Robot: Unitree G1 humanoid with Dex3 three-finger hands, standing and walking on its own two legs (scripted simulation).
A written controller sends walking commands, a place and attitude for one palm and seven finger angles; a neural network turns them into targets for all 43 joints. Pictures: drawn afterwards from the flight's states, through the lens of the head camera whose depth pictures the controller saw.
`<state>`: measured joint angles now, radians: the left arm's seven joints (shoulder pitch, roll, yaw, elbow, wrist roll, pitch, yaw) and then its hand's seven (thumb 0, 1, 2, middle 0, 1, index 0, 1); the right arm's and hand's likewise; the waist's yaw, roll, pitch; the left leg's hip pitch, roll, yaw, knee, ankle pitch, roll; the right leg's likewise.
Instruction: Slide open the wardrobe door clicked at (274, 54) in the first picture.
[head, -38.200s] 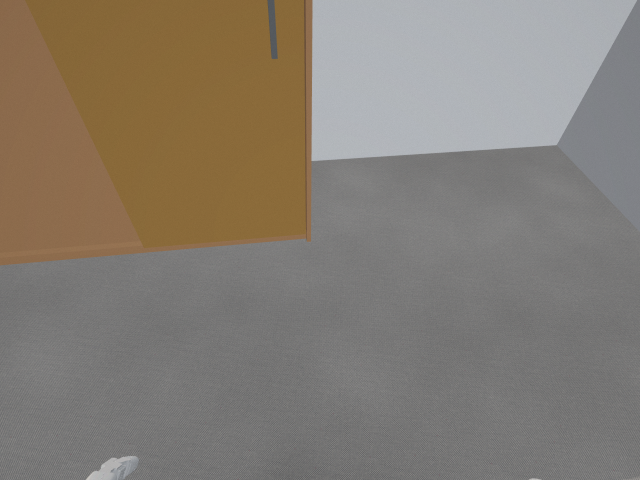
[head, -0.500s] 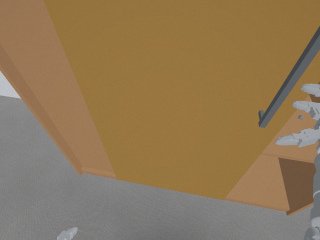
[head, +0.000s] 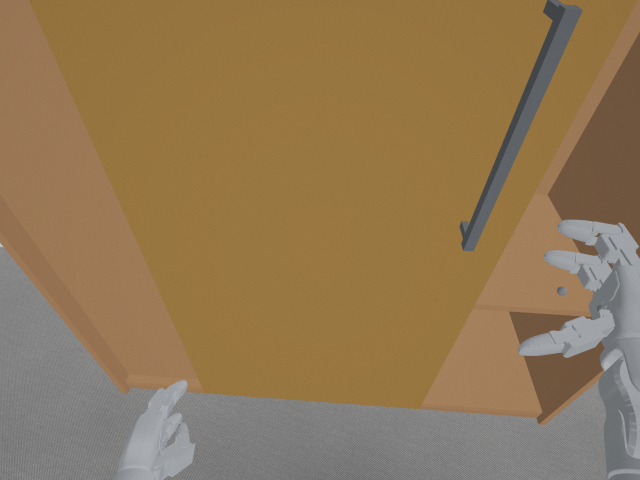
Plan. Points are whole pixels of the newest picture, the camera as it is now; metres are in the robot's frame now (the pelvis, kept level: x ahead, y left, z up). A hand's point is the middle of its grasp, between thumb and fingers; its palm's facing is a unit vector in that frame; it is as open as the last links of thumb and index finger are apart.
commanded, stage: slip the hand off the handle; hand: right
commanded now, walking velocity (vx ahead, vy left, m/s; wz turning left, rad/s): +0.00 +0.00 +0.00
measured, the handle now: (502, 149) +0.47 -0.23 +0.21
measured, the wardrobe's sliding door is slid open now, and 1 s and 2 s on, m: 0.38 0.38 0.38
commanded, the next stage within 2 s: draw the hand back to the body in 0.02 s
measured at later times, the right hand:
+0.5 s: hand (584, 316) +0.25 -0.26 +0.15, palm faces +0.15 +0.99 -0.02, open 14.7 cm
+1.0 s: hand (604, 350) +0.21 -0.26 +0.16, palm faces +0.45 +0.83 -0.32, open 12.2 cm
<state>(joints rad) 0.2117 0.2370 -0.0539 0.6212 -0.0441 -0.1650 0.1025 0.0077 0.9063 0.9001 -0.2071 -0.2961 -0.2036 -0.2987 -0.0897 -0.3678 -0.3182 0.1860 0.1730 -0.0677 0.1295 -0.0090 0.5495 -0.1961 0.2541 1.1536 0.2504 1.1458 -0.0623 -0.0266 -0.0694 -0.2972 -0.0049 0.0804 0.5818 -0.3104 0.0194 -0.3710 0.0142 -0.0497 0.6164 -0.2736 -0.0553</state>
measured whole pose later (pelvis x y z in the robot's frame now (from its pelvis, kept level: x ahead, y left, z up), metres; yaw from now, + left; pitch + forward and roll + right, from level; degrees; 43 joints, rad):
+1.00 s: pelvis +0.01 +0.01 +0.01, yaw +0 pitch -4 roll +0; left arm 0.22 0.23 -0.05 0.68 -0.01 -0.17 0.09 0.01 0.90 0.90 -0.21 -0.30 -0.20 -0.30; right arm 0.35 -0.34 -0.30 -0.25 0.10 -0.08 -0.09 0.00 0.02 -0.45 0.24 0.84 0.23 0.84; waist -0.09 -0.05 0.00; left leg -0.11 -0.01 0.08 0.43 -0.26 0.03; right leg -0.17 0.02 -0.05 0.45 -0.21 -0.04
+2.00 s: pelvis +0.00 +0.01 +0.02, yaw +0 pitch -3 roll +2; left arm 0.19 0.24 -0.02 0.62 0.00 -0.05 0.07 0.01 0.91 0.90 -0.21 -0.30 -0.20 -0.30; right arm 0.44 -0.37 -0.38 -0.38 0.07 -0.15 -0.11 0.02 -0.89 -0.90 0.21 0.30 0.21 0.30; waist -0.05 -0.06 0.00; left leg -0.11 -0.03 0.08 0.35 -0.19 0.02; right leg -0.21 0.00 -0.04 0.45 -0.19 -0.04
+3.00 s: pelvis -0.12 -0.02 +0.00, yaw +1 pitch +5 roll +3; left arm 0.19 0.17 0.00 0.61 0.02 -0.15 0.05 0.01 0.90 0.90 -0.21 -0.30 -0.20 -0.30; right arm 0.54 -0.44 -0.48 -0.52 0.06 -0.30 -0.12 0.02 -0.89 -0.90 0.21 0.30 0.20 0.30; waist -0.07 0.04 -0.04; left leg -0.09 -0.05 -0.02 0.39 -0.40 0.05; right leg -0.55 -0.02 -0.10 0.41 0.03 -0.06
